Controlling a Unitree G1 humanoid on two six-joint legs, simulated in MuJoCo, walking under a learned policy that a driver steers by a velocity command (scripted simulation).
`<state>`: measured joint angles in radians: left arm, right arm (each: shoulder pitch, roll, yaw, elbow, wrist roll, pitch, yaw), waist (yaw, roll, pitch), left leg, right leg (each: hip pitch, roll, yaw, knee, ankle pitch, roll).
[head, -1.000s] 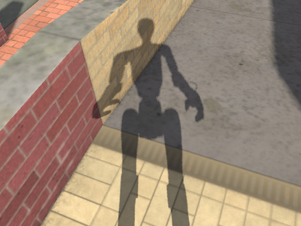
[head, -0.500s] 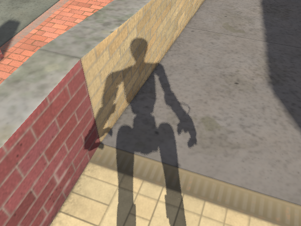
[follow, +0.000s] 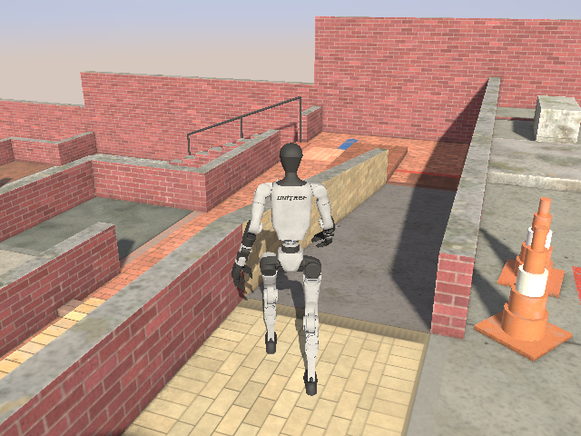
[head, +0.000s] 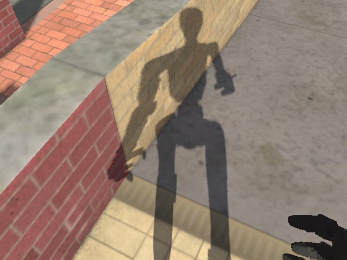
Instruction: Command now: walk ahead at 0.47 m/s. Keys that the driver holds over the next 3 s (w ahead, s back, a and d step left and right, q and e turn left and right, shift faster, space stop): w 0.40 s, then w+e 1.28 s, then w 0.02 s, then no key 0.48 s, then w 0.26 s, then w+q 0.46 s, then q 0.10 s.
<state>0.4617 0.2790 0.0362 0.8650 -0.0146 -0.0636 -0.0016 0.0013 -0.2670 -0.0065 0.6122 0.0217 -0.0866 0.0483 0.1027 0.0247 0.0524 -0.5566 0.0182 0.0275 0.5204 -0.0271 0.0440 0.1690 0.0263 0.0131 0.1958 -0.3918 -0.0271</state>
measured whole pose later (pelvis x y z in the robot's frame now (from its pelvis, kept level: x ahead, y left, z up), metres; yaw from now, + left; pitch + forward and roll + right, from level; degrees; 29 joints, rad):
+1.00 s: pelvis +0.56 -0.05 +0.01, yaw -16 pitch +3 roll -1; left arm 0.40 0.30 0.07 0.76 -0.02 -0.06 0.01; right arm 0.04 -0.31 -0.03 0.70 -0.01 -0.11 0.01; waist 0.10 0.04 0.01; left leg -0.57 0.03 -0.12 0.50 0.07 -0.03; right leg -0.10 0.15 0.20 0.39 -0.32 -0.09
